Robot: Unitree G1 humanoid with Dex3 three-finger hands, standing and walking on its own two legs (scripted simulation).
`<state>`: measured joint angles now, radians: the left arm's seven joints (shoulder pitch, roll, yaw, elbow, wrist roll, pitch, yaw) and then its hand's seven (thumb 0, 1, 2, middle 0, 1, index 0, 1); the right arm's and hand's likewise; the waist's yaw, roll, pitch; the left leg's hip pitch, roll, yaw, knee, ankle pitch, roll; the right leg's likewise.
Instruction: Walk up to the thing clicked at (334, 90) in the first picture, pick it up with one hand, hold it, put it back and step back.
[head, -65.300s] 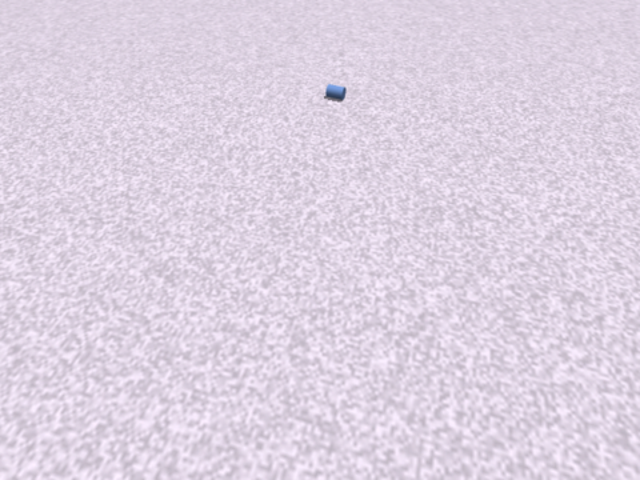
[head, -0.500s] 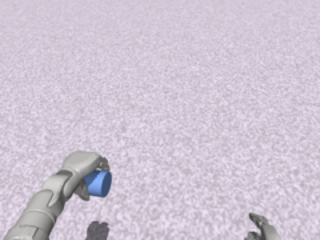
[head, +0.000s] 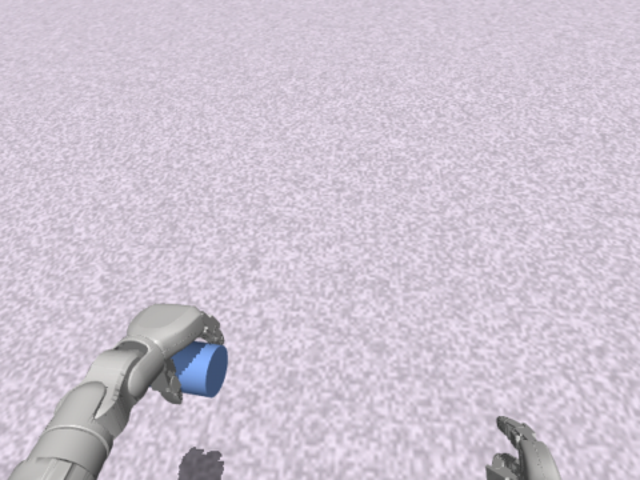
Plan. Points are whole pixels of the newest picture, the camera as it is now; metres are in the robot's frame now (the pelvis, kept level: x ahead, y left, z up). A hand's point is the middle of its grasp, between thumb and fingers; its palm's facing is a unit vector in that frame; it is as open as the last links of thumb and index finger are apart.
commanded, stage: hold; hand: left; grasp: from above
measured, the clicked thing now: (184, 365) +0.29 +0.22 -0.06
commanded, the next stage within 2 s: crouch in 0.56 s
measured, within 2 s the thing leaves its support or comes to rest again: neither
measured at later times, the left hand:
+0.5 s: hand (175, 361) +0.28 +0.22 -0.02, palm faces -0.50 +0.00 -0.87, open 9.4 cm
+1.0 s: hand (183, 370) +0.28 +0.22 -0.07, palm faces -0.48 +0.01 -0.88, open 9.4 cm
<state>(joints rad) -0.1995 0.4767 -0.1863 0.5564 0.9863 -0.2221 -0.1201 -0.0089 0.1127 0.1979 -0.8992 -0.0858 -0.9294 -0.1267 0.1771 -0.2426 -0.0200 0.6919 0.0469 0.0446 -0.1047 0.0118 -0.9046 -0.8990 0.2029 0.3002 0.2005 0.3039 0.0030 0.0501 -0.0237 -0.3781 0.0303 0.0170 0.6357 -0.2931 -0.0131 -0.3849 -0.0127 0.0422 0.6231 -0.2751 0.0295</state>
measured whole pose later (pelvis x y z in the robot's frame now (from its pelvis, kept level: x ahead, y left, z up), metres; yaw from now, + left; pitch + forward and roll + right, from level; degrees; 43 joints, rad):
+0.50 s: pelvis +0.00 +0.00 +0.01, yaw +0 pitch +1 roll +0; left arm -0.20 0.48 -0.19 0.56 0.98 -0.24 -0.13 -0.01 0.11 0.20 -0.91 -0.07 -0.94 -0.11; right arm 0.16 -0.24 -0.02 0.69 0.05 0.07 -0.12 0.01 -0.90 -0.90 0.20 0.30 0.20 0.30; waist 0.01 0.05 0.00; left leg -0.32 0.03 0.02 0.57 -0.26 -0.02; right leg -0.33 -0.01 0.04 0.57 -0.25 0.03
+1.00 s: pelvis +0.00 +0.00 -0.01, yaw +1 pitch +6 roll +0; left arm -0.23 0.46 -0.15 0.71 1.09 -0.32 0.03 -0.01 0.12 0.21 -0.85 -0.20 -0.88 -0.21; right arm 0.15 -0.23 -0.03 0.68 0.04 0.10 -0.09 0.01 -0.90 -0.90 0.20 0.30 0.20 0.30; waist -0.01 0.02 -0.04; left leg -0.49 0.03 0.01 0.70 -0.31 -0.01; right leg -0.49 -0.02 0.03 0.69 -0.30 0.03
